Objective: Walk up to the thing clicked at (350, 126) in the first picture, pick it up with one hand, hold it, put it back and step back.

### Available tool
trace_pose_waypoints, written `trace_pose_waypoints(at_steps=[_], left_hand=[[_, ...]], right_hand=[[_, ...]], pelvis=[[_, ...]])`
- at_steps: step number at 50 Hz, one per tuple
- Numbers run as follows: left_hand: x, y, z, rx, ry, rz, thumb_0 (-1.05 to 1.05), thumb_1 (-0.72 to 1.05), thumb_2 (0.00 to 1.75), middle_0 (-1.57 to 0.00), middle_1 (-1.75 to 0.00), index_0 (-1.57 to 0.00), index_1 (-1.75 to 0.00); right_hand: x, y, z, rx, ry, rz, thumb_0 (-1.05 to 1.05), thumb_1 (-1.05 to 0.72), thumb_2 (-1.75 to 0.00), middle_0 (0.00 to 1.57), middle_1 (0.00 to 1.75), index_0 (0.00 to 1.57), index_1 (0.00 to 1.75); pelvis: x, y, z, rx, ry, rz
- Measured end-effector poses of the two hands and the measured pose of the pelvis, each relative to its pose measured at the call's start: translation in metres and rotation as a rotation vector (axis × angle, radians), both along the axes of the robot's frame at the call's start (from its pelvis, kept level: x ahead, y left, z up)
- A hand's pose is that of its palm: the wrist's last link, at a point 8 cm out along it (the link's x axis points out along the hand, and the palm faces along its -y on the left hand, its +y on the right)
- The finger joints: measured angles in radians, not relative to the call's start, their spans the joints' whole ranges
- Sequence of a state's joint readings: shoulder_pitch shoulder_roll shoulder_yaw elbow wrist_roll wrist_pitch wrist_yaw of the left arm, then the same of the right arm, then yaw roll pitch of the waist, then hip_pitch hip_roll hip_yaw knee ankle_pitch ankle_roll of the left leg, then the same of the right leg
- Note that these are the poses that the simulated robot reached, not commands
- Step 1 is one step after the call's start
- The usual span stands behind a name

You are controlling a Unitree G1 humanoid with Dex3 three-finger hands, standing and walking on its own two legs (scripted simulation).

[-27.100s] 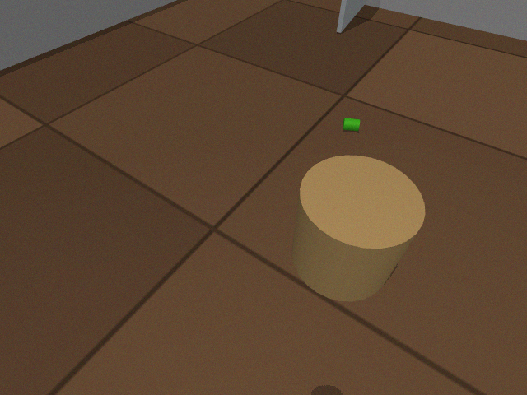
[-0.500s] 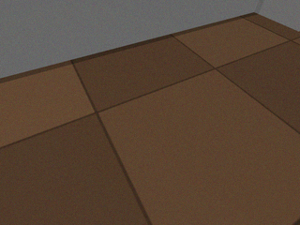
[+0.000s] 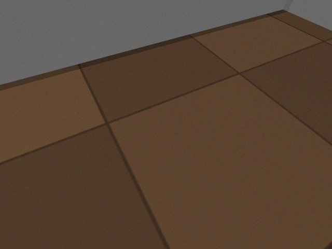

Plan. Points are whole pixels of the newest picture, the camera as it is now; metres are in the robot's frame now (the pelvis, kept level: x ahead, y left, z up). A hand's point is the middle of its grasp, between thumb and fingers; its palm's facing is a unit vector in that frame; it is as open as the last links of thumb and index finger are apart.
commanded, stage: stand
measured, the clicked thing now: out of the picture +0.21 -1.27 -0.75
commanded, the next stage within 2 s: none
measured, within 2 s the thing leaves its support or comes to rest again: neither
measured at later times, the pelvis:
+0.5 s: pelvis +0.00 +0.00 +0.00, yaw +0 degrees
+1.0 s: pelvis +0.01 +0.00 +0.00, yaw +0 degrees
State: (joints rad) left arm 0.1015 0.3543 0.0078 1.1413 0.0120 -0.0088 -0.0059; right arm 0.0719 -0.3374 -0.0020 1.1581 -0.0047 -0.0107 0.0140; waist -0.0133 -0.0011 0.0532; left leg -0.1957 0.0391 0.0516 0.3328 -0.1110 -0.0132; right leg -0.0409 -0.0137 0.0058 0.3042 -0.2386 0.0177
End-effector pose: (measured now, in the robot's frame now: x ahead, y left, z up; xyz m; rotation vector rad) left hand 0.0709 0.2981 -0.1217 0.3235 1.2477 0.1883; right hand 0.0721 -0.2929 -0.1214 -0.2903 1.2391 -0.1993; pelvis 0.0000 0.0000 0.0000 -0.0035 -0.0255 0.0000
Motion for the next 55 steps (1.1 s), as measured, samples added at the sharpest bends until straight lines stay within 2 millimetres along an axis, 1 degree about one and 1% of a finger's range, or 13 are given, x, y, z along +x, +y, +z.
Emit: trace_pose_waypoints(at_steps=[6,14,20,32,39,46,55], left_hand=[[-0.003,0.001,-0.001,-0.003,0.008,0.008,0.01,0.91,0.9,-0.21,-0.3,-0.2,-0.3],[-0.001,0.001,-0.001,-0.004,-0.002,0.005,0.01,0.91,0.9,-0.21,-0.3,-0.2,-0.3],[0.001,0.001,0.0,-0.001,-0.009,-0.002,0.01,0.91,0.9,-0.21,-0.3,-0.2,-0.3],[0.0,0.001,-0.001,-0.002,-0.001,-0.007,0.01,0.91,0.9,-0.21,-0.3,-0.2,-0.3],[0.0,0.002,-0.001,-0.002,0.008,-0.008,0.01,0.91,0.9,-0.21,-0.3,-0.2,-0.3],[0.002,0.002,-0.003,-0.003,0.015,-0.008,0.01,0.91,0.9,-0.21,-0.3,-0.2,-0.3],[0.008,0.003,-0.002,-0.002,0.005,-0.008,0.01,0.91,0.9,-0.21,-0.3,-0.2,-0.3]], right_hand=[[0.009,0.0,0.002,-0.006,-0.013,0.007,0.0,-0.91,-0.9,0.2,0.3,0.2,0.3],[0.016,0.001,0.004,-0.009,-0.031,0.012,0.0,-0.91,-0.9,0.2,0.3,0.2,0.3],[0.015,0.001,0.004,-0.007,-0.034,0.006,0.0,-0.91,-0.9,0.2,0.3,0.2,0.3],[0.003,-0.001,0.003,-0.01,0.001,-0.006,0.0,-0.91,-0.9,0.2,0.3,0.2,0.3],[-0.001,-0.001,0.002,-0.01,0.017,-0.008,0.0,-0.91,-0.9,0.2,0.3,0.2,0.3],[0.002,0.0,0.002,-0.013,0.026,-0.005,0.0,-0.91,-0.9,0.2,0.3,0.2,0.3],[0.015,0.002,0.002,-0.011,0.003,0.003,0.0,-0.91,-0.9,0.2,0.3,0.2,0.3]], pelvis=[[0.003,0.001,0.0,0.002,0.001,-0.001],[0.004,0.002,0.0,0.003,-0.002,-0.001],[0.004,0.003,0.0,0.004,-0.005,-0.001],[0.005,0.003,0.0,0.004,-0.003,0.0],[0.007,0.003,0.0,0.005,0.001,0.002],[0.01,0.004,0.0,0.004,0.008,0.003],[0.015,0.005,0.0,0.006,0.008,0.002]])
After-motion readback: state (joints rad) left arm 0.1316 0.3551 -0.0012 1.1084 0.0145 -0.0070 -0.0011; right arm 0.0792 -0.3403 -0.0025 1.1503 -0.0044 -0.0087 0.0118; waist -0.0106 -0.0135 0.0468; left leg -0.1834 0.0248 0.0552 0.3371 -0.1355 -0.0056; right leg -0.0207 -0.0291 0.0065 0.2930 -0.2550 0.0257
